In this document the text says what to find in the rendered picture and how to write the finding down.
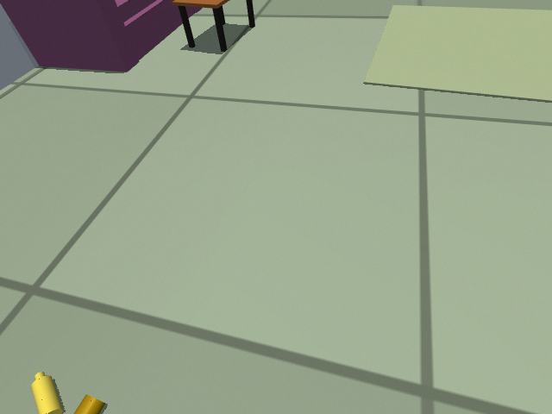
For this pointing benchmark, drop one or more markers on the sofa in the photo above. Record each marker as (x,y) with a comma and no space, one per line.
(104,35)

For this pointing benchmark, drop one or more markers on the coffee table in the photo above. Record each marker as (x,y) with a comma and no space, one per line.
(217,6)

